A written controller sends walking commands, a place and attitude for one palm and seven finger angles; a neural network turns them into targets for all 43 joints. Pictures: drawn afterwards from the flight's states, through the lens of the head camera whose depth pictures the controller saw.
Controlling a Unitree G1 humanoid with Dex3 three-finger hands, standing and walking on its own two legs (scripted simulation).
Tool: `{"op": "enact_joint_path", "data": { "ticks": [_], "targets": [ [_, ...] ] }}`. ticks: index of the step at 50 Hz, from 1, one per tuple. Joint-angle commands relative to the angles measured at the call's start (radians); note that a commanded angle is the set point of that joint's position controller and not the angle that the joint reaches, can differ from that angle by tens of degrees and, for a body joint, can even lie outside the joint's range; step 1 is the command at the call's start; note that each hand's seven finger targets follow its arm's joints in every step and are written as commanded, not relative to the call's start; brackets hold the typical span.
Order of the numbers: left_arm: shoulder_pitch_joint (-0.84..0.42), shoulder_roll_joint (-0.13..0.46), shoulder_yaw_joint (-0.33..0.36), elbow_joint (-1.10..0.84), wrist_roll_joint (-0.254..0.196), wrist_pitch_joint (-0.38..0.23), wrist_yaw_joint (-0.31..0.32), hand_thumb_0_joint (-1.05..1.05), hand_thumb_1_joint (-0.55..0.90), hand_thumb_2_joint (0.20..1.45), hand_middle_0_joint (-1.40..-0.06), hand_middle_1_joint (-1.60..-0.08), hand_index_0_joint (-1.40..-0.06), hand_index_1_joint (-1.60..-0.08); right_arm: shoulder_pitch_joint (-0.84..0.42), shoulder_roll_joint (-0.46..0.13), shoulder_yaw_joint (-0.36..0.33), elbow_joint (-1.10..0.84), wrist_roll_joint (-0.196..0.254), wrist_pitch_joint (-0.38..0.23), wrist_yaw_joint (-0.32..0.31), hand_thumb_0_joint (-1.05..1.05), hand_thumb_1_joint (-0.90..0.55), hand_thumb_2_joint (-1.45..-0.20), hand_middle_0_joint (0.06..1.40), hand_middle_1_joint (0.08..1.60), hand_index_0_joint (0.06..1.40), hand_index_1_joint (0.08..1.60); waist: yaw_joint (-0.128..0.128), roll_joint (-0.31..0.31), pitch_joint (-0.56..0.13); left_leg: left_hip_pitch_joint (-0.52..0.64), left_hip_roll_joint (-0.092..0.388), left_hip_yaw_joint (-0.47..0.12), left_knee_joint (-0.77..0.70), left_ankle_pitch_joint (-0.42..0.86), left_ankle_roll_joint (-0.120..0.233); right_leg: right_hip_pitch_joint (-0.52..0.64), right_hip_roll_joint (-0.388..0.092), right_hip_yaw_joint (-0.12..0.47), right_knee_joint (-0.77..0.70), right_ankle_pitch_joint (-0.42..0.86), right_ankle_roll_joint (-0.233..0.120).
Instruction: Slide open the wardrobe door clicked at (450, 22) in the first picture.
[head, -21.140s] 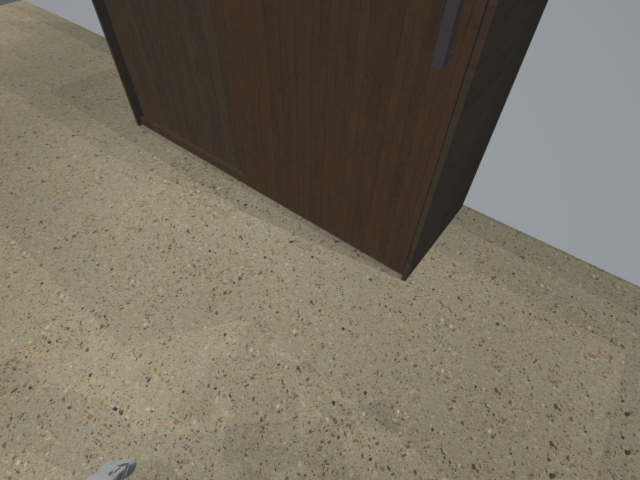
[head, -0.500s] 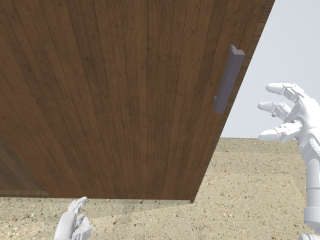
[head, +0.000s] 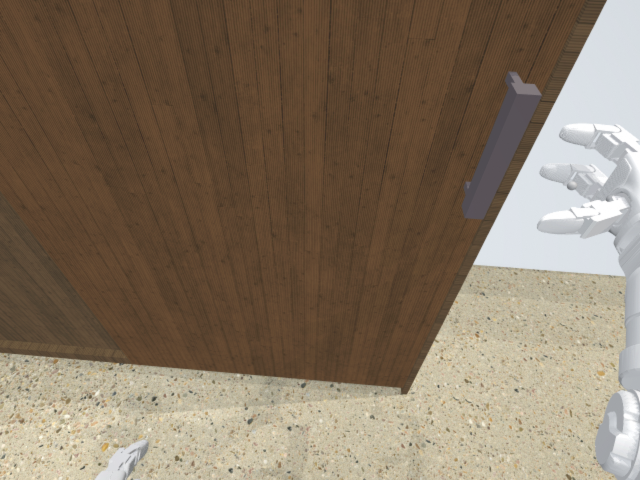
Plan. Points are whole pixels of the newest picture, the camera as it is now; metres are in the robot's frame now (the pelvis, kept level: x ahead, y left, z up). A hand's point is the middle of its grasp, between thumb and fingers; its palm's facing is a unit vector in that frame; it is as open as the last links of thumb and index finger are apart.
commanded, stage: move the hooked fingers beside the handle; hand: right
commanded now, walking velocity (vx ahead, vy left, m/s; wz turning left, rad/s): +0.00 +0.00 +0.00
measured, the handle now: (491, 149) +0.52 -0.17 +0.18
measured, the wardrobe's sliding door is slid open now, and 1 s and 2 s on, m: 0.00 0.00 0.00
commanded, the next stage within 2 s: feel for the door with the fingertips in 1.26 s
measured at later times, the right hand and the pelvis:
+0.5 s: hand (556, 172) +0.47 -0.24 +0.19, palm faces +0.02 +1.00 -0.02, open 13.9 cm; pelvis +0.02 -0.02 +0.00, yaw +1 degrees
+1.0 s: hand (552, 169) +0.45 -0.22 +0.20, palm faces +0.03 +1.00 +0.00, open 14.0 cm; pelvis +0.00 -0.01 +0.00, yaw +0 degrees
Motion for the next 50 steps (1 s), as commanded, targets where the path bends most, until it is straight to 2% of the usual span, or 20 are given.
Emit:
{"op": "enact_joint_path", "data": {
  "ticks": [1, 4, 6, 9, 12, 17, 18, 23, 27, 29, 33, 34, 37, 40, 41, 42, 43, 45, 49, 50],
  "targets": [
    [-0.027, 0.145, 0.054, -0.128, 0.004, -0.041, 0.007, 0.0, 0.9, 0.9, -0.2, -0.3, -0.2, -0.3, -0.463, -0.289, -0.064, -0.114, 0.003, -0.059, -0.013, 0.0, 0.5, -0.3, 0.3, 1.2, 0.3, 1.2, -0.001, 0.009, -0.241, 0.093, 0.055, -0.079, -0.067, 0.234, -0.031, 0.055, 0.005, 0.044, -0.045, 0.162, -0.029],
    [-0.005, 0.151, 0.06, -0.129, 0.009, -0.039, 0.005, 0.0, 0.9, 0.9, -0.2, -0.3, -0.2, -0.3, -0.497, -0.328, -0.09, -0.108, -0.012, -0.075, -0.029, 0.0, 0.5, -0.3, 0.3, 1.2, 0.3, 1.2, -0.004, 0.002, -0.27, 0.094, 0.048, -0.072, -0.061, 0.24, -0.027, 0.065, 0.003, 0.047, -0.043, 0.184, -0.031],
    [0.007, 0.145, 0.057, -0.122, 0.009, -0.039, 0.006, 0.0, 0.9, 0.9, -0.2, -0.3, -0.2, -0.3, -0.575, -0.272, -0.031, -0.095, -0.017, -0.097, -0.032, 0.0, 0.5, -0.3, 0.3, 1.2, 0.3, 1.2, 0.023, -0.011, -0.237, 0.052, 0.041, -0.066, -0.067, 0.217, -0.026, 0.075, 0.003, 0.049, -0.044, 0.171, -0.03],
    [0.035, 0.152, 0.064, -0.109, 0.016, -0.043, 0.004, 0.0, 0.9, 0.9, -0.2, -0.3, -0.2, -0.3, -0.632, -0.318, -0.06, -0.098, -0.025, -0.142, -0.04, 0.0, 0.5, -0.3, 0.3, 1.2, 0.3, 1.2, 0.026, -0.029, -0.291, 0.056, 0.036, -0.068, -0.062, 0.23, -0.022, 0.105, 0.0, 0.054, -0.037, 0.198, -0.031],
    [0.059, 0.147, 0.062, -0.094, 0.019, -0.047, 0.002, 0.0, 0.9, 0.9, -0.2, -0.3, -0.2, -0.3, -0.666, -0.285, -0.032, -0.056, -0.029, -0.165, -0.035, 0.0, 0.5, -0.3, 0.3, 1.2, 0.3, 1.2, 0.034, -0.058, -0.304, 0.037, 0.029, -0.058, -0.057, 0.246, -0.018, 0.133, -0.001, 0.06, -0.035, 0.228, -0.026],
    [0.086, 0.152, 0.066, -0.097, 0.024, -0.041, -0.007, 0.0, 0.9, 0.9, -0.2, -0.3, -0.2, -0.3, -0.602, -0.264, -0.031, 0.003, -0.033, -0.144, -0.029, 0.0, 0.5, -0.3, 0.3, 1.2, 0.3, 1.2, 0.022, -0.066, -0.326, 0.034, 0.026, -0.043, -0.05, 0.265, -0.015, 0.149, -0.006, 0.068, -0.041, 0.282, -0.017],
    [0.094, 0.157, 0.072, -0.099, 0.025, -0.037, -0.008, 0.0, 0.9, 0.9, -0.2, -0.3, -0.2, -0.3, -0.548, -0.296, -0.067, 0.014, -0.033, -0.142, -0.031, 0.0, 0.5, -0.3, 0.3, 1.2, 0.3, 1.2, 0.006, -0.053, -0.337, 0.057, 0.027, -0.041, -0.047, 0.288, -0.012, 0.146, -0.009, 0.062, -0.035, 0.313, -0.018],
    [0.085, 0.15, 0.079, -0.134, 0.022, -0.026, -0.017, 0.0, 0.9, 0.9, -0.2, -0.3, -0.2, -0.3, -0.474, -0.252, -0.055, -0.143, -0.017, -0.147, -0.035, 0.0, 0.5, -0.3, 0.3, 1.2, 0.3, 1.2, -0.01, -0.053, -0.381, 0.085, 0.021, -0.037, -0.036, 0.381, -0.017, 0.213, -0.023, 0.063, -0.021, 0.491, -0.01],
    [0.061, 0.142, 0.079, -0.141, 0.019, -0.019, -0.02, 0.0, 0.9, 0.9, -0.2, -0.3, -0.2, -0.3, -0.455, -0.255, -0.083, -0.234, -0.008, -0.135, -0.049, 0.0, 0.5, -0.3, 0.3, 1.2, 0.3, 1.2, -0.019, -0.043, -0.349, 0.087, 0.015, -0.036, -0.043, 0.382, -0.018, 0.216, -0.026, 0.064, -0.032, 0.503, -0.006],
    [0.044, 0.135, 0.078, -0.141, 0.017, -0.019, -0.019, 0.0, 0.9, 0.9, -0.2, -0.3, -0.2, -0.3, -0.466, -0.225, -0.054, -0.285, -0.012, -0.127, -0.059, 0.0, 0.5, -0.3, 0.3, 1.2, 0.3, 1.2, -0.011, -0.084, -0.337, 0.072, 0.016, -0.037, -0.049, 0.379, -0.019, 0.242, -0.029, 0.065, -0.029, 0.533, -0.003],
    [0.022, 0.134, 0.071, -0.133, 0.014, -0.013, -0.014, 0.0, 0.9, 0.9, -0.2, -0.3, -0.2, -0.3, -0.511, -0.175, 0.001, -0.296, -0.016, -0.09, -0.07, 0.0, 0.5, -0.3, 0.3, 1.2, 0.3, 1.2, 0.013, -0.095, -0.271, 0.034, 0.017, -0.033, -0.068, 0.314, -0.015, 0.234, -0.025, 0.063, -0.039, 0.439, -0.004],
    [0.017, 0.131, 0.069, -0.127, 0.014, -0.011, -0.012, 0.0, 0.9, 0.9, -0.2, -0.3, -0.2, -0.3, -0.507, -0.185, -0.012, -0.264, -0.019, -0.077, -0.074, 0.0, 0.5, -0.3, 0.3, 1.2, 0.3, 1.2, 0.008, -0.087, -0.262, 0.032, 0.016, -0.03, -0.069, 0.296, -0.013, 0.219, -0.022, 0.071, -0.047, 0.407, -0.003],
    [0.002, 0.131, 0.057, -0.117, 0.015, -0.012, -0.003, 0.0, 0.9, 0.9, -0.2, -0.3, -0.2, -0.3, -0.588, -0.141, 0.037, -0.196, -0.016, -0.061, -0.076, 0.0, 0.5, -0.3, 0.3, 1.2, 0.3, 1.2, 0.035, -0.044, -0.21, -0.003, 0.021, -0.029, -0.087, 0.203, -0.014, 0.173, -0.014, 0.076, -0.067, 0.244, -0.011],
    [0.01, 0.133, 0.053, -0.1, 0.018, -0.017, 0.004, 0.0, 0.9, 0.9, -0.2, -0.3, -0.2, -0.3, -0.65, -0.161, 0.033, -0.101, -0.022, -0.074, -0.08, 0.0, 0.5, -0.3, 0.3, 1.2, 0.3, 1.2, 0.05, -0.004, -0.21, -0.017, 0.028, -0.035, -0.091, 0.162, -0.016, 0.149, -0.008, 0.079, -0.064, 0.177, -0.019],
    [0.015, 0.135, 0.053, -0.1, 0.022, -0.019, 0.003, 0.0, 0.9, 0.9, -0.2, -0.3, -0.2, -0.3, -0.668, -0.177, 0.024, -0.096, -0.028, -0.089, -0.082, 0.0, 0.5, -0.3, 0.3, 1.2, 0.3, 1.2, 0.044, -0.019, -0.236, -0.013, 0.029, -0.035, -0.086, 0.162, -0.013, 0.155, -0.007, 0.084, -0.064, 0.183, -0.016],
    [0.009, 0.129, 0.051, -0.104, 0.021, -0.024, 0.001, 0.0, 0.9, 0.9, -0.2, -0.3, -0.2, -0.3, -0.681, -0.138, 0.058, -0.1, -0.025, -0.103, -0.079, 0.0, 0.5, -0.3, 0.3, 1.2, 0.3, 1.2, 0.046, -0.038, -0.254, -0.014, 0.029, -0.037, -0.083, 0.171, -0.013, 0.174, -0.004, 0.083, -0.06, 0.196, -0.015],
    [0.02, 0.134, 0.056, -0.104, 0.023, -0.028, 0.0, 0.0, 0.9, 0.9, -0.2, -0.3, -0.2, -0.3, -0.676, -0.173, 0.027, -0.111, -0.023, -0.123, -0.081, 0.0, 0.5, -0.3, 0.3, 1.2, 0.3, 1.2, 0.038, -0.02, -0.304, 0.013, 0.03, -0.039, -0.074, 0.199, -0.012, 0.185, -0.004, 0.079, -0.047, 0.226, -0.018],
    [0.023, 0.131, 0.052, -0.103, 0.025, -0.03, -0.002, 0.0, 0.9, 0.9, -0.2, -0.3, -0.2, -0.3, -0.677, -0.173, 0.028, -0.075, -0.023, -0.143, -0.074, 0.0, 0.5, -0.3, 0.3, 1.2, 0.3, 1.2, 0.034, -0.027, -0.331, 0.026, 0.031, -0.044, -0.065, 0.23, -0.014, 0.183, -0.001, 0.076, -0.04, 0.245, -0.018],
    [0.036, 0.141, 0.049, -0.105, 0.023, -0.024, -0.006, 0.0, 0.9, 0.9, -0.2, -0.3, -0.2, -0.3, -0.597, -0.268, -0.049, 0.043, -0.03, -0.152, -0.062, 0.0, 0.5, -0.3, 0.3, 1.2, 0.3, 1.2, 0.008, 0.01, -0.295, 0.073, 0.04, -0.054, -0.06, 0.244, -0.016, 0.088, 0.003, 0.059, -0.046, 0.206, -0.025],
    [0.038, 0.139, 0.048, -0.11, 0.02, -0.02, -0.006, 0.0, 0.9, 0.9, -0.2, -0.3, -0.2, -0.3, -0.61, -0.249, -0.026, 0.042, -0.036, -0.151, -0.06, 0.0, 0.5, -0.3, 0.3, 1.2, 0.3, 1.2, 0.018, 0.013, -0.292, 0.075, 0.042, -0.054, -0.058, 0.254, -0.018, 0.084, 0.004, 0.055, -0.047, 0.206, -0.027]
  ]
}}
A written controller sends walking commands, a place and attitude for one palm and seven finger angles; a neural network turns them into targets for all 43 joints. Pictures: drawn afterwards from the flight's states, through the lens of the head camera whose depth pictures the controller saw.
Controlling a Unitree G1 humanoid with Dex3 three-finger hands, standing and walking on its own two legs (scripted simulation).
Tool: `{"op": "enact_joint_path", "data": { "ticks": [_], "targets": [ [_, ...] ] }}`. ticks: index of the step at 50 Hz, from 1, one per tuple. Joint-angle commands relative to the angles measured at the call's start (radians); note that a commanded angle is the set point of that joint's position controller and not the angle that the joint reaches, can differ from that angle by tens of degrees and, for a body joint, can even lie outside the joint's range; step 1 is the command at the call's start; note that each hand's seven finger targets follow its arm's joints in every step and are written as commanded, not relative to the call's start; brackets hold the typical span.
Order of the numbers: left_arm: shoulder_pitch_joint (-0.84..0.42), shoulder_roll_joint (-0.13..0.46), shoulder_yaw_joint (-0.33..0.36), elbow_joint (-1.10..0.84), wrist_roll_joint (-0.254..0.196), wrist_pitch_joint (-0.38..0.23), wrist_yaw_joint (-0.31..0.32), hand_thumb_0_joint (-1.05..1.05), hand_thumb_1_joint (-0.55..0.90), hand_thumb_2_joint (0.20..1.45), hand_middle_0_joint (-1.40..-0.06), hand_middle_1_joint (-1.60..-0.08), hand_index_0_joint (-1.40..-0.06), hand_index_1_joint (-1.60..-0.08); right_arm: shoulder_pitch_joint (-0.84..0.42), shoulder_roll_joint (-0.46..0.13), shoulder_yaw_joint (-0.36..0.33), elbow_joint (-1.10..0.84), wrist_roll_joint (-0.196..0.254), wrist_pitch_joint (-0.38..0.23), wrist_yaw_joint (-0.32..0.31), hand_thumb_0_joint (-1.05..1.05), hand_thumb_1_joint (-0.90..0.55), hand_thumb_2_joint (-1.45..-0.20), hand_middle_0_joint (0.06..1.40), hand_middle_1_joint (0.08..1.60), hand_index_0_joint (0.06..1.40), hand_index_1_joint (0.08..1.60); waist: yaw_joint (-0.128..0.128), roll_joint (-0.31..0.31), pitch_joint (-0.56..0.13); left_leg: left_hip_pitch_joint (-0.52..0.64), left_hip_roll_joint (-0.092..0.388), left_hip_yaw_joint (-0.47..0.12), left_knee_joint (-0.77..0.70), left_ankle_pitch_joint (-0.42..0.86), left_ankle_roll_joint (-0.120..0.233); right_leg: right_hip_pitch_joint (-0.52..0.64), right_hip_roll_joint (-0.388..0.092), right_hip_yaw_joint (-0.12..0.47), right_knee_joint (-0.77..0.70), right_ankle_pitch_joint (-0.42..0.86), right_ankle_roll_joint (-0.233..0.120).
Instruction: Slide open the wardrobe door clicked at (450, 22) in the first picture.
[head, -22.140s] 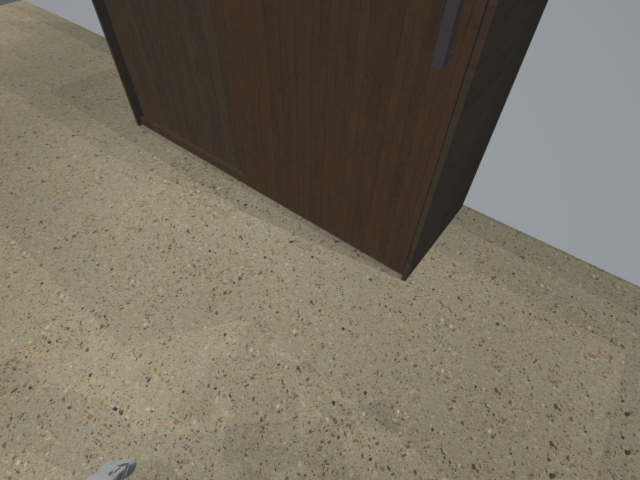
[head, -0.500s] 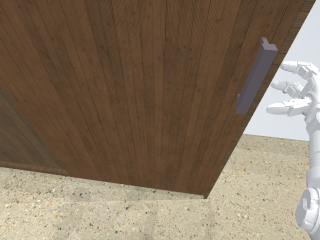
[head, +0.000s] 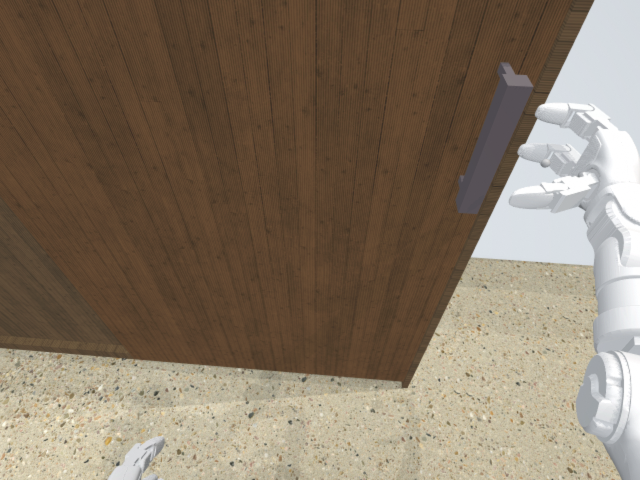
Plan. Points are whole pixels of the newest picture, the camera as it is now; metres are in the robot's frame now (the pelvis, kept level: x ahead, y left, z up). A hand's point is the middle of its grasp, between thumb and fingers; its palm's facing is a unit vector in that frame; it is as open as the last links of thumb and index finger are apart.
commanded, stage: move the hooked fingers beside the handle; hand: right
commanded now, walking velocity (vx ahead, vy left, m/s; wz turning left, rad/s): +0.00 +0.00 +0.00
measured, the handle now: (484, 142) +0.52 -0.15 +0.18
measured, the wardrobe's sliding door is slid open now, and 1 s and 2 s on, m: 0.00 0.00 0.00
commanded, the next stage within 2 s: feel for the door with the fingertips in 0.26 s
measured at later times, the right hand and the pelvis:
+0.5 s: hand (541, 168) +0.47 -0.21 +0.18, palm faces +0.02 +1.00 -0.01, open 14.0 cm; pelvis +0.01 +0.00 +0.00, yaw +1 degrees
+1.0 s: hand (528, 159) +0.47 -0.19 +0.19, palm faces +0.02 +1.00 -0.02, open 14.0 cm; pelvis +0.01 +0.00 +0.00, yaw +0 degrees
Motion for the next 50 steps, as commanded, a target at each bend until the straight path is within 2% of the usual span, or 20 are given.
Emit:
{"op": "enact_joint_path", "data": {
  "ticks": [1, 2, 7, 10, 12, 13, 16, 20, 22, 24, 27, 28, 32, 34, 36, 39, 42, 43, 46, 50],
  "targets": [
    [0.048, 0.165, 0.062, -0.1, -0.002, -0.028, 0.015, 0.0, 0.9, 0.9, -0.2, -0.3, -0.2, -0.3, -0.446, -0.296, -0.078, -0.129, 0.0, -0.07, 0.003, 0.0, 0.5, -0.3, 0.3, 1.2, 0.3, 1.2, 0.002, -0.015, -0.266, 0.094, 0.027, -0.06, -0.047, 0.241, -0.002, 0.109, -0.012, 0.047, -0.041, 0.19, -0.009],
    [0.054, 0.166, 0.061, -0.102, -0.003, -0.027, 0.013, 0.0, 0.9, 0.9, -0.2, -0.3, -0.2, -0.3, -0.431, -0.298, -0.075, -0.109, -0.006, -0.069, 0.004, 0.0, 0.5, -0.3, 0.3, 1.2, 0.3, 1.2, 0.004, -0.014, -0.243, 0.086, 0.026, -0.058, -0.046, 0.233, -0.002, 0.096, -0.013, 0.048, -0.042, 0.182, -0.008],
    [0.071, 0.175, 0.07, -0.106, -0.003, -0.029, 0.016, 0.0, 0.9, 0.9, -0.2, -0.3, -0.2, -0.3, -0.488, -0.373, -0.121, -0.153, 0.0, -0.123, 0.015, 0.0, 0.5, -0.3, 0.3, 1.2, 0.3, 1.2, 0.016, 0.016, -0.266, 0.11, 0.027, -0.084, -0.049, 0.225, -0.012, 0.069, -0.014, 0.036, -0.03, 0.147, -0.016],
    [0.077, 0.174, 0.075, -0.102, -0.004, -0.036, 0.019, 0.0, 0.9, 0.9, -0.2, -0.3, -0.2, -0.3, -0.543, -0.364, -0.095, -0.23, 0.006, -0.166, 0.035, 0.0, 0.5, -0.3, 0.3, 1.2, 0.3, 1.2, 0.022, -0.047, -0.33, 0.128, 0.021, -0.085, -0.037, 0.271, -0.006, 0.12, -0.015, 0.038, -0.024, 0.196, -0.016],
    [0.079, 0.171, 0.079, -0.1, -0.006, -0.04, 0.018, 0.0, 0.9, 0.9, -0.2, -0.3, -0.2, -0.3, -0.511, -0.371, -0.107, -0.271, 0.011, -0.173, 0.041, 0.0, 0.5, -0.3, 0.3, 1.2, 0.3, 1.2, 0.009, -0.106, -0.377, 0.126, 0.016, -0.082, -0.035, 0.284, -0.002, 0.165, -0.016, 0.042, -0.017, 0.23, -0.013],
    [0.079, 0.171, 0.079, -0.101, -0.008, -0.039, 0.018, 0.0, 0.9, 0.9, -0.2, -0.3, -0.2, -0.3, -0.5, -0.334, -0.072, -0.273, 0.017, -0.164, 0.047, 0.0, 0.5, -0.3, 0.3, 1.2, 0.3, 1.2, 0.018, -0.124, -0.366, 0.119, 0.018, -0.083, -0.038, 0.285, -0.002, 0.171, -0.017, 0.036, -0.013, 0.235, -0.015],
    [0.098, 0.184, 0.079, -0.078, -0.011, -0.032, 0.019, 0.0, 0.9, 0.9, -0.2, -0.3, -0.2, -0.3, -0.445, -0.36, -0.11, -0.164, 0.028, -0.103, 0.058, 0.0, 0.5, -0.3, 0.3, 1.2, 0.3, 1.2, 0.02, -0.043, -0.297, 0.106, 0.019, -0.074, -0.047, 0.258, -0.007, 0.105, -0.018, 0.043, -0.029, 0.185, -0.015],
    [0.097, 0.186, 0.08, -0.09, -0.009, -0.029, 0.013, 0.0, 0.9, 0.9, -0.2, -0.3, -0.2, -0.3, -0.397, -0.332, -0.101, -0.152, 0.024, -0.048, 0.049, 0.0, 0.5, -0.3, 0.3, 1.2, 0.3, 1.2, 0.011, -0.03, -0.267, 0.101, 0.024, -0.072, -0.044, 0.277, -0.007, 0.089, -0.017, 0.038, -0.028, 0.197, -0.015],
    [0.093, 0.18, 0.082, -0.102, -0.009, -0.028, 0.009, 0.0, 0.9, 0.9, -0.2, -0.3, -0.2, -0.3, -0.393, -0.29, -0.07, -0.197, 0.023, -0.053, 0.037, 0.0, 0.5, -0.3, 0.3, 1.2, 0.3, 1.2, 0.016, -0.03, -0.271, 0.082, 0.018, -0.065, -0.043, 0.278, -0.006, 0.114, -0.02, 0.04, -0.025, 0.218, -0.015],
    [0.091, 0.18, 0.086, -0.105, -0.006, -0.03, 0.009, 0.0, 0.9, 0.9, -0.2, -0.3, -0.2, -0.3, -0.403, -0.297, -0.085, -0.246, 0.026, -0.075, 0.023, 0.0, 0.5, -0.3, 0.3, 1.2, 0.3, 1.2, 0.012, -0.013, -0.294, 0.097, 0.015, -0.067, -0.036, 0.308, -0.006, 0.128, -0.023, 0.04, -0.017, 0.246, -0.015],
    [0.076, 0.169, 0.085, -0.109, -0.004, -0.034, 0.007, 0.0, 0.9, 0.9, -0.2, -0.3, -0.2, -0.3, -0.43, -0.249, -0.064, -0.318, 0.036, -0.1, 0.009, 0.0, 0.5, -0.3, 0.3, 1.2, 0.3, 1.2, 0.01, -0.034, -0.321, 0.09, 0.009, -0.063, -0.032, 0.315, -0.004, 0.172, -0.024, 0.043, -0.016, 0.277, -0.013],
    [0.076, 0.171, 0.087, -0.11, -0.005, -0.032, 0.007, 0.0, 0.9, 0.9, -0.2, -0.3, -0.2, -0.3, -0.419, -0.26, -0.072, -0.342, 0.037, -0.103, 0.001, 0.0, 0.5, -0.3, 0.3, 1.2, 0.3, 1.2, 0.004, -0.037, -0.336, 0.104, 0.01, -0.062, -0.028, 0.323, -0.002, 0.179, -0.025, 0.04, -0.011, 0.292, -0.013],
    [0.052, 0.158, 0.079, -0.109, -0.007, -0.026, 0.004, 0.0, 0.9, 0.9, -0.2, -0.3, -0.2, -0.3, -0.398, -0.232, -0.069, -0.327, 0.023, -0.067, -0.027, 0.0, 0.5, -0.3, 0.3, 1.2, 0.3, 1.2, -0.005, -0.071, -0.314, 0.088, 0.01, -0.053, -0.028, 0.314, 0.0, 0.184, -0.024, 0.045, -0.017, 0.303, -0.008],
    [0.046, 0.156, 0.077, -0.112, -0.005, -0.023, 0.003, 0.0, 0.9, 0.9, -0.2, -0.3, -0.2, -0.3, -0.418, -0.226, -0.059, -0.338, 0.011, -0.05, -0.044, 0.0, 0.5, -0.3, 0.3, 1.2, 0.3, 1.2, 0.0, -0.069, -0.312, 0.088, 0.011, -0.051, -0.03, 0.319, -0.001, 0.184, -0.023, 0.044, -0.015, 0.31, -0.01],
    [0.036, 0.149, 0.073, -0.112, -0.005, -0.02, 0.002, 0.0, 0.9, 0.9, -0.2, -0.3, -0.2, -0.3, -0.429, -0.176, -0.021, -0.329, 0.006, -0.035, -0.054, 0.0, 0.5, -0.3, 0.3, 1.2, 0.3, 1.2, 0.008, -0.064, -0.291, 0.073, 0.01, -0.048, -0.034, 0.301, -0.001, 0.183, -0.024, 0.048, -0.02, 0.298, -0.007],
    [0.037, 0.155, 0.075, -0.11, 0.0, -0.019, 0.007, 0.0, 0.9, 0.9, -0.2, -0.3, -0.2, -0.3, -0.463, -0.231, -0.065, -0.35, 0.006, -0.047, -0.066, 0.0, 0.5, -0.3, 0.3, 1.2, 0.3, 1.2, 0.004, -0.04, -0.329, 0.096, 0.011, -0.051, -0.032, 0.328, 0.0, 0.202, -0.025, 0.05, -0.017, 0.326, -0.008],
    [0.04, 0.148, 0.068, -0.098, 0.003, -0.018, 0.012, 0.0, 0.9, 0.9, -0.2, -0.3, -0.2, -0.3, -0.496, -0.191, -0.034, -0.289, 0.007, -0.055, -0.061, 0.0, 0.5, -0.3, 0.3, 1.2, 0.3, 1.2, 0.02, -0.008, -0.292, 0.082, 0.01, -0.047, -0.033, 0.317, -0.002, 0.185, -0.025, 0.052, -0.023, 0.306, -0.005],
    [0.047, 0.15, 0.071, -0.098, 0.004, -0.019, 0.012, 0.0, 0.9, 0.9, -0.2, -0.3, -0.2, -0.3, -0.481, -0.193, -0.037, -0.285, 0.006, -0.062, -0.059, 0.0, 0.5, -0.3, 0.3, 1.2, 0.3, 1.2, 0.015, -0.007, -0.303, 0.091, 0.011, -0.048, -0.03, 0.336, 0.0, 0.2, -0.026, 0.05, -0.018, 0.336, -0.007],
    [0.045, 0.146, 0.072, -0.097, 0.002, -0.02, 0.008, 0.0, 0.9, 0.9, -0.2, -0.3, -0.2, -0.3, -0.49, -0.155, 0.0, -0.281, -0.001, -0.062, -0.051, 0.0, 0.5, -0.3, 0.3, 1.2, 0.3, 1.2, 0.014, -0.067, -0.327, 0.067, 0.01, -0.046, -0.028, 0.332, 0.002, 0.236, -0.027, 0.057, -0.014, 0.371, 0.003],
    [0.055, 0.149, 0.073, -0.085, 0.002, -0.017, 0.006, 0.0, 0.9, 0.9, -0.2, -0.3, -0.2, -0.3, -0.511, -0.121, 0.024, -0.224, 0.005, -0.043, -0.048, 0.0, 0.5, -0.3, 0.3, 1.2, 0.3, 1.2, 0.026, -0.049, -0.294, 0.04, 0.009, -0.039, -0.034, 0.3, 0.002, 0.224, -0.029, 0.067, -0.017, 0.351, 0.007]
  ]
}}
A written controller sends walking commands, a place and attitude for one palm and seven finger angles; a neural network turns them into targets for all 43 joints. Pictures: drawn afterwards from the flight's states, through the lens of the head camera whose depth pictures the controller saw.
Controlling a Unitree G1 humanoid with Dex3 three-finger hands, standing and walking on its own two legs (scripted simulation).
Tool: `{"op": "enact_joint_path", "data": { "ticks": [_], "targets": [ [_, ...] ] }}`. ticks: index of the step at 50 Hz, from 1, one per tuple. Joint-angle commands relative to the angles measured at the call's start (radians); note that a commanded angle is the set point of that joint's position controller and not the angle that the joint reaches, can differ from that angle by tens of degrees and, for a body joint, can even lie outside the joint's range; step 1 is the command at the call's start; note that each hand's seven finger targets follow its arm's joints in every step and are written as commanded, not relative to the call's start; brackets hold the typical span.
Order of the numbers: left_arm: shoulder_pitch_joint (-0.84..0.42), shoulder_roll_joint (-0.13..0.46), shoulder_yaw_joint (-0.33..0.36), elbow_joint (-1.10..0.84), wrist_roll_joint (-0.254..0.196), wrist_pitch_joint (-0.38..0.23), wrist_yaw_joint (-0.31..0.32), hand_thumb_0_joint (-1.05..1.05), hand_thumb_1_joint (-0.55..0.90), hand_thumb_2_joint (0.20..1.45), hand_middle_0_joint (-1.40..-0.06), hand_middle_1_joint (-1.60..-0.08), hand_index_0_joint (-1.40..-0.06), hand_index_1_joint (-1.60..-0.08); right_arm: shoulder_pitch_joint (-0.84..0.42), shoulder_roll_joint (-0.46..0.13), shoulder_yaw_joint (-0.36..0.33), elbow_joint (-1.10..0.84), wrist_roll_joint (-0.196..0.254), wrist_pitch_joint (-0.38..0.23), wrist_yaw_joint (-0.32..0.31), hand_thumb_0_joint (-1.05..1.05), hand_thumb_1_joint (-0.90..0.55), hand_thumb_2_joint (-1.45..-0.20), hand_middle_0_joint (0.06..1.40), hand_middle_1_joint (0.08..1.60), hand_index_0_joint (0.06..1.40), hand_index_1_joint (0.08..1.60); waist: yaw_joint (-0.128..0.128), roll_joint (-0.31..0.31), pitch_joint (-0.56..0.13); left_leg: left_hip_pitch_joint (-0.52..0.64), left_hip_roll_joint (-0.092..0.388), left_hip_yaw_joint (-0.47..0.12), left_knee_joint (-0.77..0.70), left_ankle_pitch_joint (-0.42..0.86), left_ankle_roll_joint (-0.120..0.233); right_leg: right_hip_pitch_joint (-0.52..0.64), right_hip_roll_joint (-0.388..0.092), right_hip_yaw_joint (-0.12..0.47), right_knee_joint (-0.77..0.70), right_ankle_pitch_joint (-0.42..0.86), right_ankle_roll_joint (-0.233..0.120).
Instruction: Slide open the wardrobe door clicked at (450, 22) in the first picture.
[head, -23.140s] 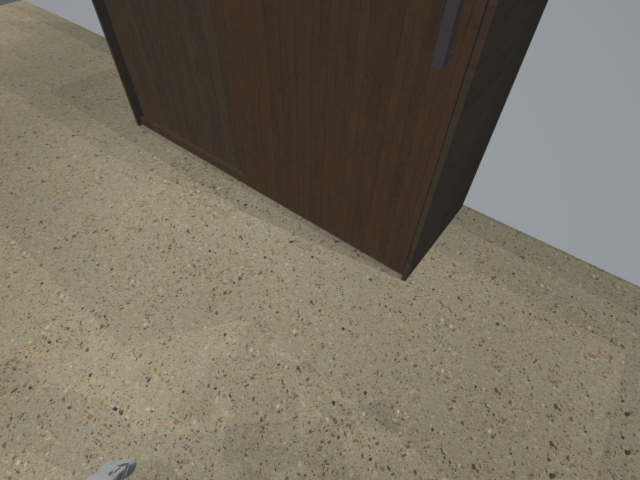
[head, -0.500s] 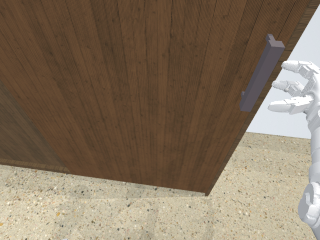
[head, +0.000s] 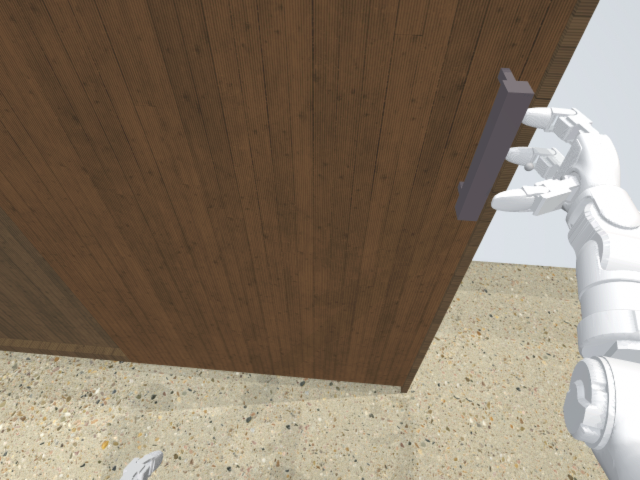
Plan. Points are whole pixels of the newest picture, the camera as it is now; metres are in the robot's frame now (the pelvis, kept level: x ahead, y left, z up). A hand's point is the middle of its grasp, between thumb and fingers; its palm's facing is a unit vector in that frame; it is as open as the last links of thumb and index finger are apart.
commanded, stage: feel for the door with the fingertips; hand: right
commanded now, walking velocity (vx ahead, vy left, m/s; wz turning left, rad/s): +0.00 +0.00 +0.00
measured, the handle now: (484, 149) +0.50 -0.15 +0.18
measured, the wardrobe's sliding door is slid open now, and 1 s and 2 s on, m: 0.00 0.00 0.00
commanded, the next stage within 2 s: slide the fingers in behind the handle in 0.24 s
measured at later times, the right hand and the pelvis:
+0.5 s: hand (520, 165) +0.46 -0.18 +0.19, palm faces +0.05 +1.00 -0.02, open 13.6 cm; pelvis -0.02 +0.01 +0.00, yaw +0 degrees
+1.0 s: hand (522, 173) +0.45 -0.18 +0.19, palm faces +0.03 +1.00 +0.01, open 14.0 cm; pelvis -0.01 +0.00 +0.00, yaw +1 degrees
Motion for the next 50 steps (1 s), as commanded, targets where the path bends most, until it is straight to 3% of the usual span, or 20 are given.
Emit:
{"op": "enact_joint_path", "data": {
  "ticks": [1, 3, 4, 6, 8, 10, 13, 16, 18, 21, 25, 27, 30, 33, 36, 40, 44, 45, 49, 50],
  "targets": [
    [0.032, 0.163, 0.062, -0.08, 0.001, -0.035, 0.017, 0.0, 0.9, 0.9, -0.2, -0.3, -0.2, -0.3, -0.555, -0.159, 0.0, -0.155, 0.022, -0.05, 0.005, 0.0, 0.5, -0.3, 0.3, 1.2, 0.3, 1.2, 0.04, -0.022, -0.259, 0.01, 0.01, -0.026, -0.041, 0.291, 0.006, 0.198, -0.028, 0.077, -0.029, 0.338, 0.009],
    [0.046, 0.17, 0.063, -0.073, 0.007, -0.039, 0.019, 0.0, 0.9, 0.9, -0.2, -0.3, -0.2, -0.3, -0.576, -0.194, -0.035, -0.136, 0.023, -0.06, -0.007, 0.0, 0.5, -0.3, 0.3, 1.2, 0.3, 1.2, 0.036, 0.012, -0.253, 0.024, 0.011, -0.026, -0.042, 0.286, 0.007, 0.176, -0.024, 0.078, -0.033, 0.322, 0.004],
    [0.049, 0.173, 0.064, -0.073, 0.007, -0.039, 0.017, 0.0, 0.9, 0.9, -0.2, -0.3, -0.2, -0.3, -0.578, -0.23, -0.063, -0.139, 0.017, -0.068, -0.014, 0.0, 0.5, -0.3, 0.3, 1.2, 0.3, 1.2, 0.026, 0.009, -0.289, 0.038, 0.011, -0.028, -0.038, 0.289, 0.008, 0.178, -0.025, 0.081, -0.037, 0.326, 0.006],
    [0.049, 0.162, 0.063, -0.076, 0.012, -0.046, 0.013, 0.0, 0.9, 0.9, -0.2, -0.3, -0.2, -0.3, -0.588, -0.211, -0.054, -0.171, 0.01, -0.099, -0.025, 0.0, 0.5, -0.3, 0.3, 1.2, 0.3, 1.2, 0.019, -0.022, -0.33, 0.052, 0.01, -0.032, -0.031, 0.309, 0.009, 0.201, -0.023, 0.076, -0.03, 0.355, 0.008],
    [0.071, 0.166, 0.064, -0.066, 0.015, -0.048, 0.01, 0.0, 0.9, 0.9, -0.2, -0.3, -0.2, -0.3, -0.587, -0.233, -0.058, -0.16, -0.007, -0.125, -0.033, 0.0, 0.5, -0.3, 0.3, 1.2, 0.3, 1.2, 0.026, -0.008, -0.329, 0.06, 0.009, -0.033, -0.029, 0.32, 0.007, 0.189, -0.024, 0.073, -0.023, 0.363, 0.006],
    [0.064, 0.162, 0.064, -0.063, 0.013, -0.051, 0.007, 0.0, 0.9, 0.9, -0.2, -0.3, -0.2, -0.3, -0.616, -0.194, -0.021, -0.142, -0.011, -0.135, -0.029, 0.0, 0.5, -0.3, 0.3, 1.2, 0.3, 1.2, 0.041, -0.026, -0.307, 0.03, 0.008, -0.037, -0.034, 0.287, 0.005, 0.188, -0.023, 0.072, -0.026, 0.321, 0.004],
    [0.078, 0.174, 0.064, -0.05, 0.011, -0.052, 0.011, 0.0, 0.9, 0.9, -0.2, -0.3, -0.2, -0.3, -0.656, -0.266, -0.06, -0.077, -0.016, -0.142, -0.024, 0.0, 0.5, -0.3, 0.3, 1.2, 0.3, 1.2, 0.049, -0.018, -0.268, 0.029, 0.012, -0.044, -0.047, 0.237, 0.005, 0.138, -0.018, 0.067, -0.033, 0.237, -0.004],
    [0.087, 0.174, 0.063, -0.045, 0.013, -0.064, 0.011, 0.0, 0.9, 0.9, -0.2, -0.3, -0.2, -0.3, -0.68, -0.269, -0.059, -0.042, -0.016, -0.158, -0.011, 0.0, 0.5, -0.3, 0.3, 1.2, 0.3, 1.2, 0.051, -0.027, -0.28, 0.025, 0.011, -0.046, -0.047, 0.219, 0.006, 0.127, -0.017, 0.071, -0.037, 0.212, -0.004],
    [0.1, 0.177, 0.062, -0.038, 0.015, -0.068, 0.012, 0.0, 0.9, 0.9, -0.2, -0.3, -0.2, -0.3, -0.719, -0.27, -0.046, -0.018, -0.017, -0.168, -0.005, 0.0, 0.5, -0.3, 0.3, 1.2, 0.3, 1.2, 0.07, -0.028, -0.27, 0.015, 0.014, -0.049, -0.051, 0.209, 0.002, 0.117, -0.014, 0.067, -0.03, 0.193, -0.007],
    [0.107, 0.18, 0.065, -0.04, 0.016, -0.077, 0.008, 0.0, 0.9, 0.9, -0.2, -0.3, -0.2, -0.3, -0.67, -0.32, -0.098, 0.006, -0.013, -0.188, 0.002, 0.0, 0.5, -0.3, 0.3, 1.2, 0.3, 1.2, 0.046, -0.014, -0.308, 0.046, 0.015, -0.061, -0.046, 0.211, 0.001, 0.091, -0.012, 0.063, -0.029, 0.178, -0.008],
    [0.103, 0.18, 0.066, -0.051, 0.012, -0.084, 0.004, 0.0, 0.9, 0.9, -0.2, -0.3, -0.2, -0.3, -0.645, -0.301, -0.082, -0.025, -0.003, -0.209, 0.018, 0.0, 0.5, -0.3, 0.3, 1.2, 0.3, 1.2, 0.044, -0.019, -0.317, 0.055, 0.014, -0.062, -0.042, 0.22, 0.002, 0.096, -0.013, 0.061, -0.029, 0.179, -0.008],
    [0.098, 0.183, 0.066, -0.056, 0.011, -0.082, 0.004, 0.0, 0.9, 0.9, -0.2, -0.3, -0.2, -0.3, -0.63, -0.326, -0.102, -0.038, 0.001, -0.209, 0.024, 0.0, 0.5, -0.3, 0.3, 1.2, 0.3, 1.2, 0.038, -0.027, -0.319, 0.064, 0.015, -0.068, -0.043, 0.218, 0.001, 0.084, -0.014, 0.055, -0.029, 0.169, -0.009],
    [0.092, 0.185, 0.066, -0.069, 0.006, -0.077, 0.003, 0.0, 0.9, 0.9, -0.2, -0.3, -0.2, -0.3, -0.567, -0.349, -0.127, -0.017, 0.004, -0.188, 0.028, 0.0, 0.5, -0.3, 0.3, 1.2, 0.3, 1.2, 0.027, 0.014, -0.291, 0.09, 0.02, -0.076, -0.045, 0.217, -0.003, 0.04, -0.013, 0.045, -0.034, 0.148, -0.013],
    [0.084, 0.187, 0.07, -0.093, 0.002, -0.07, 0.001, 0.0, 0.9, 0.9, -0.2, -0.3, -0.2, -0.3, -0.495, -0.352, -0.125, -0.082, 0.0, -0.17, 0.03, 0.0, 0.5, -0.3, 0.3, 1.2, 0.3, 1.2, 0.005, -0.019, -0.323, 0.12, 0.024, -0.074, -0.033, 0.262, 0.0, 0.058, -0.014, 0.036, -0.03, 0.191, -0.012],
    [0.064, 0.176, 0.069, -0.1, -0.003, -0.07, 0.0, 0.0, 0.9, 0.9, -0.2, -0.3, -0.2, -0.3, -0.502, -0.277, -0.076, -0.158, 0.011, -0.155, 0.03, 0.0, 0.5, -0.3, 0.3, 1.2, 0.3, 1.2, 0.016, -0.048, -0.303, 0.077, 0.013, -0.065, -0.04, 0.261, 0.002, 0.103, -0.019, 0.041, -0.03, 0.21, -0.01],
    [0.052, 0.179, 0.07, -0.089, -0.005, -0.069, 0.008, 0.0, 0.9, 0.9, -0.2, -0.3, -0.2, -0.3, -0.54, -0.262, -0.077, -0.18, 0.034, -0.13, 0.018, 0.0, 0.5, -0.3, 0.3, 1.2, 0.3, 1.2, 0.033, -0.004, -0.265, 0.046, 0.009, -0.058, -0.056, 0.226, -0.001, 0.113, -0.022, 0.049, -0.034, 0.189, -0.014],
    [0.038, 0.168, 0.065, -0.088, -0.003, -0.071, 0.007, 0.0, 0.9, 0.9, -0.2, -0.3, -0.2, -0.3, -0.536, -0.225, -0.048, -0.222, 0.023, -0.119, -0.003, 0.0, 0.5, -0.3, 0.3, 1.2, 0.3, 1.2, 0.025, -0.055, -0.291, 0.041, 0.009, -0.049, -0.046, 0.25, 0.005, 0.159, -0.022, 0.057, -0.032, 0.243, -0.009],
    [0.036, 0.166, 0.063, -0.086, -0.002, -0.071, 0.006, 0.0, 0.9, 0.9, -0.2, -0.3, -0.2, -0.3, -0.536, -0.204, -0.032, -0.22, 0.02, -0.114, -0.007, 0.0, 0.5, -0.3, 0.3, 1.2, 0.3, 1.2, 0.025, -0.054, -0.287, 0.036, 0.008, -0.045, -0.045, 0.251, 0.005, 0.16, -0.021, 0.059, -0.033, 0.25, -0.006],
    [0.028, 0.167, 0.064, -0.094, 0.0, -0.062, 0.005, 0.0, 0.9, 0.9, -0.2, -0.3, -0.2, -0.3, -0.485, -0.231, -0.071, -0.222, 0.021, -0.1, -0.017, 0.0, 0.5, -0.3, 0.3, 1.2, 0.3, 1.2, 0.006, -0.021, -0.325, 0.073, 0.009, -0.041, -0.032, 0.301, 0.008, 0.168, -0.021, 0.059, -0.029, 0.302, -0.004],
    [0.017, 0.159, 0.061, -0.097, -0.001, -0.063, 0.004, 0.0, 0.9, 0.9, -0.2, -0.3, -0.2, -0.3, -0.506, -0.17, -0.021, -0.236, 0.024, -0.097, -0.015, 0.0, 0.5, -0.3, 0.3, 1.2, 0.3, 1.2, 0.017, -0.029, -0.314, 0.063, 0.009, -0.038, -0.033, 0.304, 0.006, 0.177, -0.022, 0.058, -0.031, 0.31, -0.002]
  ]
}}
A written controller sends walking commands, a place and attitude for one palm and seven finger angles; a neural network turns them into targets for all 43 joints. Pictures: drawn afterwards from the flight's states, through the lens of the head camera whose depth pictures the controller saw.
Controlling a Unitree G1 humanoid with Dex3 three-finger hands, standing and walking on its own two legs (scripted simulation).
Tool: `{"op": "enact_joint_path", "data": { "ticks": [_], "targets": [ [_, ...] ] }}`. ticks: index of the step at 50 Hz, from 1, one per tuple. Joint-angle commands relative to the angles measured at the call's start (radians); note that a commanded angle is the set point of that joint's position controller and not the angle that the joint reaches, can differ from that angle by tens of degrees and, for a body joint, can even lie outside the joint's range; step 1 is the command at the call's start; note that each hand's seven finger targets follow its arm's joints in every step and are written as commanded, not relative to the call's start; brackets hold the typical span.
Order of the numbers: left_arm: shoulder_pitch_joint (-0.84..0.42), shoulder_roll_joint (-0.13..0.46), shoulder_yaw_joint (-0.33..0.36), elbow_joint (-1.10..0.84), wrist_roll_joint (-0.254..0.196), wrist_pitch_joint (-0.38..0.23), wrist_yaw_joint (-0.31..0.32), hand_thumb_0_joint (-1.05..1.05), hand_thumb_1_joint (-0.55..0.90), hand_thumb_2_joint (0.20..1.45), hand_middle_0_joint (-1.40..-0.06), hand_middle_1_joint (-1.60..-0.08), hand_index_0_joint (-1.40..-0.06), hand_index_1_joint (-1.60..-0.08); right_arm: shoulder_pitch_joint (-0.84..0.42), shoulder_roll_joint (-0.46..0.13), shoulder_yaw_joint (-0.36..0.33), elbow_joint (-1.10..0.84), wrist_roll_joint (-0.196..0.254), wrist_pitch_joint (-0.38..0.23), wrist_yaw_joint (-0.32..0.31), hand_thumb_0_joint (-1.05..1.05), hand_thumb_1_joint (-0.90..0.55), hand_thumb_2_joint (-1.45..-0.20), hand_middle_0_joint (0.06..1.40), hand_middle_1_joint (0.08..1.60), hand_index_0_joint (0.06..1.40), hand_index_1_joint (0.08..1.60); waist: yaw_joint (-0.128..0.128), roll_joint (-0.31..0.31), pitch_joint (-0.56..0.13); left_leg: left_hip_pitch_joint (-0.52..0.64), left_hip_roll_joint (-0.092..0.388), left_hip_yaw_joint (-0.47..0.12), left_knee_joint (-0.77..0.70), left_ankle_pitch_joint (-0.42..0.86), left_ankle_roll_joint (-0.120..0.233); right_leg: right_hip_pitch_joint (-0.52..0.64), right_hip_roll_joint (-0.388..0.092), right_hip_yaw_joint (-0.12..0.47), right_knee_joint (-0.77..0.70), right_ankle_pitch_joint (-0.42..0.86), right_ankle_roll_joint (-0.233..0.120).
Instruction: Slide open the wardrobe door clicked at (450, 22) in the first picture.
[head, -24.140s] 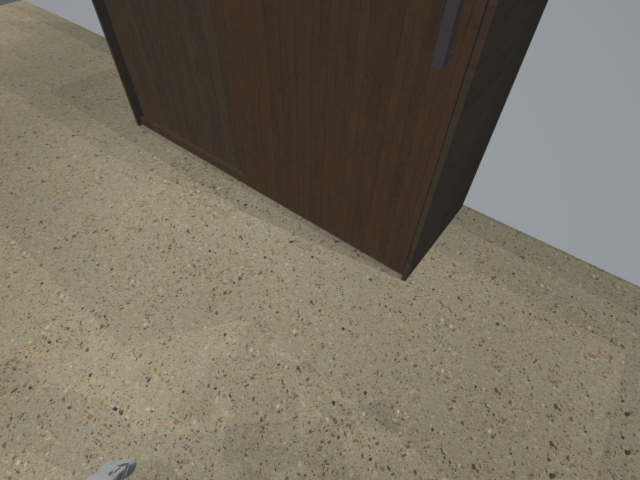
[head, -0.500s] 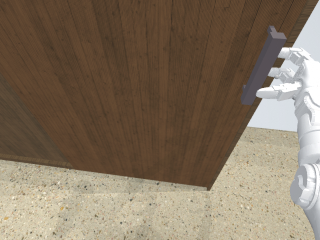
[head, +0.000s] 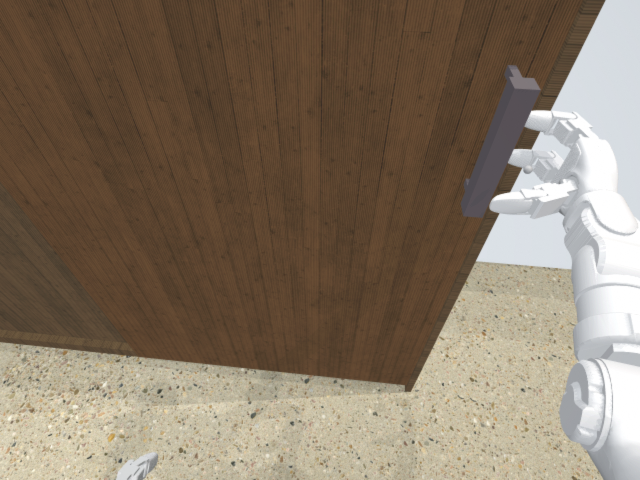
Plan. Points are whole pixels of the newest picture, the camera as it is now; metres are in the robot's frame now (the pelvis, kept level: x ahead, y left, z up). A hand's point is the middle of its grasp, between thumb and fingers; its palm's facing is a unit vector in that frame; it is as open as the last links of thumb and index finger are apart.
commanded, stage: slide the fingers in behind the handle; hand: right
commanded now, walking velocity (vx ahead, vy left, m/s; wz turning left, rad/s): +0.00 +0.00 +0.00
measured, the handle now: (490, 145) +0.51 -0.16 +0.18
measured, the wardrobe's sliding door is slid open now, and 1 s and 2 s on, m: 0.00 0.00 0.00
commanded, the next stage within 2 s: grip the handle and tug to test in 1.16 s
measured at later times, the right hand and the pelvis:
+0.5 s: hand (514, 172) +0.45 -0.17 +0.19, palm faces +0.04 +1.00 +0.01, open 14.0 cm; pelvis +0.00 +0.00 +0.00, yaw +0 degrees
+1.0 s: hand (494, 166) +0.46 -0.15 +0.19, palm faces +0.03 +1.00 +0.02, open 14.1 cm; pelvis -0.01 +0.01 +0.00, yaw -1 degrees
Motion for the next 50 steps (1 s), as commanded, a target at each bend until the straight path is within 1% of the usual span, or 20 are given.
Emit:
{"op": "enact_joint_path", "data": {
  "ticks": [1, 4, 6, 9, 12, 14, 18, 22, 23, 24, 26, 28, 29, 30, 33, 34, 39, 44, 47, 50],
  "targets": [
    [0.01, 0.146, 0.057, -0.106, 0.002, -0.037, 0.013, 0.0, 0.9, 0.9, -0.2, -0.3, -0.2, -0.3, -0.499, -0.185, -0.018, -0.244, 0.022, -0.055, -0.008, 0.0, 0.5, -0.3, 0.3, 1.2, 0.3, 1.2, 0.002, -0.014, -0.313, 0.083, 0.014, -0.031, -0.04, 0.295, 0.005, 0.205, -0.017, 0.067, -0.042, 0.313, 0.0],
    [-0.001, 0.148, 0.055, -0.11, 0.0, -0.031, 0.013, 0.0, 0.9, 0.9, -0.2, -0.3, -0.2, -0.3, -0.494, -0.191, -0.02, -0.256, 0.022, -0.044, -0.013, 0.0, 0.5, -0.3, 0.3, 1.2, 0.3, 1.2, -0.003, -0.011, -0.303, 0.081, 0.016, -0.03, -0.04, 0.304, 0.004, 0.21, -0.018, 0.066, -0.042, 0.329, 0.0],
    [-0.007, 0.141, 0.052, -0.108, -0.001, -0.028, 0.013, 0.0, 0.9, 0.9, -0.2, -0.3, -0.2, -0.3, -0.51, -0.157, 0.006, -0.251, 0.019, -0.036, -0.019, 0.0, 0.5, -0.3, 0.3, 1.2, 0.3, 1.2, 0.003, -0.008, -0.275, 0.066, 0.015, -0.024, -0.043, 0.277, 0.005, 0.205, -0.021, 0.071, -0.049, 0.312, 0.004],
    [-0.015, 0.143, 0.053, -0.112, 0.003, -0.024, 0.012, 0.0, 0.9, 0.9, -0.2, -0.3, -0.2, -0.3, -0.484, -0.194, -0.033, -0.272, 0.016, -0.038, -0.034, 0.0, 0.5, -0.3, 0.3, 1.2, 0.3, 1.2, -0.016, -0.022, -0.302, 0.088, 0.017, -0.029, -0.041, 0.296, 0.008, 0.212, -0.018, 0.069, -0.048, 0.336, 0.005],
    [-0.023, 0.132, 0.051, -0.115, 0.004, -0.024, 0.01, 0.0, 0.9, 0.9, -0.2, -0.3, -0.2, -0.3, -0.477, -0.149, -0.007, -0.304, 0.016, -0.043, -0.041, 0.0, 0.5, -0.3, 0.3, 1.2, 0.3, 1.2, -0.016, -0.027, -0.308, 0.093, 0.014, -0.026, -0.04, 0.302, 0.009, 0.226, -0.021, 0.068, -0.048, 0.355, 0.01],
    [-0.026, 0.135, 0.053, -0.119, 0.004, -0.022, 0.01, 0.0, 0.9, 0.9, -0.2, -0.3, -0.2, -0.3, -0.451, -0.163, -0.018, -0.33, 0.016, -0.045, -0.043, 0.0, 0.5, -0.3, 0.3, 1.2, 0.3, 1.2, -0.022, -0.022, -0.326, 0.114, 0.015, -0.028, -0.038, 0.331, 0.008, 0.232, -0.021, 0.065, -0.047, 0.383, 0.008],
    [-0.036, 0.133, 0.052, -0.113, 0.0, -0.018, 0.012, 0.0, 0.9, 0.9, -0.2, -0.3, -0.2, -0.3, -0.473, -0.112, 0.027, -0.333, 0.019, -0.026, -0.045, 0.0, 0.5, -0.3, 0.3, 1.2, 0.3, 1.2, -0.007, -0.006, -0.282, 0.089, 0.012, -0.022, -0.052, 0.28, 0.006, 0.231, -0.024, 0.07, -0.055, 0.337, 0.009],
    [-0.043, 0.131, 0.046, -0.098, 0.002, -0.016, 0.017, 0.0, 0.9, 0.9, -0.2, -0.3, -0.2, -0.3, -0.522, -0.124, 0.012, -0.286, 0.018, -0.009, -0.063, 0.0, 0.5, -0.3, 0.3, 1.2, 0.3, 1.2, -0.003, 0.009, -0.24, 0.076, 0.014, -0.026, -0.068, 0.216, 0.006, 0.187, -0.017, 0.073, -0.073, 0.241, 0.004],
    [-0.041, 0.134, 0.047, -0.099, 0.004, -0.017, 0.018, 0.0, 0.9, 0.9, -0.2, -0.3, -0.2, -0.3, -0.537, -0.143, 0.001, -0.299, 0.013, -0.016, -0.071, 0.0, 0.5, -0.3, 0.3, 1.2, 0.3, 1.2, -0.003, -0.001, -0.253, 0.083, 0.015, -0.027, -0.067, 0.217, 0.007, 0.197, -0.017, 0.073, -0.07, 0.248, 0.003],
    [-0.045, 0.126, 0.045, -0.1, 0.005, -0.022, 0.015, 0.0, 0.9, 0.9, -0.2, -0.3, -0.2, -0.3, -0.546, -0.101, 0.04, -0.315, 0.008, -0.022, -0.071, 0.0, 0.5, -0.3, 0.3, 1.2, 0.3, 1.2, -0.001, -0.031, -0.271, 0.081, 0.017, -0.027, -0.063, 0.229, 0.009, 0.213, -0.016, 0.073, -0.071, 0.267, 0.005],
    [-0.038, 0.127, 0.047, -0.092, 0.005, -0.025, 0.013, 0.0, 0.9, 0.9, -0.2, -0.3, -0.2, -0.3, -0.534, -0.094, 0.043, -0.291, 0.005, -0.029, -0.074, 0.0, 0.5, -0.3, 0.3, 1.2, 0.3, 1.2, -0.001, -0.037, -0.278, 0.067, 0.013, -0.025, -0.06, 0.217, 0.01, 0.22, -0.017, 0.075, -0.065, 0.262, 0.01],
    [-0.033, 0.13, 0.049, -0.089, 0.007, -0.028, 0.011, 0.0, 0.9, 0.9, -0.2, -0.3, -0.2, -0.3, -0.531, -0.074, 0.055, -0.278, 0.011, -0.036, -0.072, 0.0, 0.5, -0.3, 0.3, 1.2, 0.3, 1.2, 0.0, -0.021, -0.278, 0.074, 0.013, -0.027, -0.063, 0.217, 0.01, 0.216, -0.015, 0.074, -0.063, 0.256, 0.007],
    [-0.031, 0.134, 0.05, -0.086, 0.006, -0.028, 0.013, 0.0, 0.9, 0.9, -0.2, -0.3, -0.2, -0.3, -0.536, -0.104, 0.033, -0.262, 0.012, -0.038, -0.073, 0.0, 0.5, -0.3, 0.3, 1.2, 0.3, 1.2, 0.001, 0.004, -0.286, 0.079, 0.014, -0.026, -0.064, 0.208, 0.008, 0.207, -0.015, 0.077, -0.069, 0.238, 0.006],
    [-0.038, 0.129, 0.048, -0.088, 0.005, -0.032, 0.012, 0.0, 0.9, 0.9, -0.2, -0.3, -0.2, -0.3, -0.568, -0.06, 0.071, -0.276, 0.017, -0.042, -0.068, 0.0, 0.5, -0.3, 0.3, 1.2, 0.3, 1.2, 0.01, -0.009, -0.283, 0.072, 0.015, -0.029, -0.065, 0.21, 0.007, 0.211, -0.013, 0.074, -0.068, 0.234, 0.005],
    [-0.033, 0.13, 0.052, -0.082, 0.005, -0.041, 0.011, 0.0, 0.9, 0.9, -0.2, -0.3, -0.2, -0.3, -0.571, -0.032, 0.092, -0.277, 0.02, -0.052, -0.066, 0.0, 0.5, -0.3, 0.3, 1.2, 0.3, 1.2, 0.013, 0.001, -0.293, 0.07, 0.013, -0.027, -0.063, 0.224, 0.006, 0.231, -0.014, 0.077, -0.061, 0.253, 0.003],
    [-0.031, 0.132, 0.052, -0.077, 0.006, -0.044, 0.011, 0.0, 0.9, 0.9, -0.2, -0.3, -0.2, -0.3, -0.573, -0.062, 0.066, -0.267, 0.019, -0.053, -0.068, 0.0, 0.5, -0.3, 0.3, 1.2, 0.3, 1.2, 0.008, -0.006, -0.297, 0.069, 0.014, -0.029, -0.064, 0.226, 0.006, 0.225, -0.013, 0.076, -0.062, 0.251, 0.003],
    [-0.032, 0.129, 0.048, -0.068, 0.003, -0.053, 0.008, 0.0, 0.9, 0.9, -0.2, -0.3, -0.2, -0.3, -0.597, -0.035, 0.099, -0.248, 0.018, -0.063, -0.066, 0.0, 0.5, -0.3, 0.3, 1.2, 0.3, 1.2, 0.016, -0.016, -0.278, 0.062, 0.015, -0.032, -0.068, 0.204, 0.005, 0.209, -0.007, 0.075, -0.064, 0.216, 0.001],
    [-0.021, 0.139, 0.045, -0.053, 0.006, -0.053, 0.012, 0.0, 0.9, 0.9, -0.2, -0.3, -0.2, -0.3, -0.607, -0.107, 0.038, -0.144, 0.02, -0.065, -0.062, 0.0, 0.5, -0.3, 0.3, 1.2, 0.3, 1.2, 0.02, 0.049, -0.235, 0.065, 0.023, -0.045, -0.077, 0.174, -0.001, 0.139, -0.001, 0.069, -0.065, 0.151, -0.009],
    [-0.01, 0.134, 0.045, -0.054, 0.009, -0.057, 0.01, 0.0, 0.9, 0.9, -0.2, -0.3, -0.2, -0.3, -0.642, -0.125, 0.025, -0.14, 0.01, -0.083, -0.065, 0.0, 0.5, -0.3, 0.3, 1.2, 0.3, 1.2, 0.017, 0.02, -0.264, 0.077, 0.026, -0.05, -0.066, 0.187, -0.001, 0.13, 0.003, 0.065, -0.06, 0.155, -0.007],
    [0.001, 0.136, 0.045, -0.065, 0.014, -0.055, 0.004, 0.0, 0.9, 0.9, -0.2, -0.3, -0.2, -0.3, -0.619, -0.19, -0.025, -0.153, -0.005, -0.11, -0.073, 0.0, 0.5, -0.3, 0.3, 1.2, 0.3, 1.2, 0.0, 0.001, -0.323, 0.119, 0.026, -0.053, -0.045, 0.247, 0.002, 0.133, 0.004, 0.061, -0.051, 0.207, -0.006]
  ]
}}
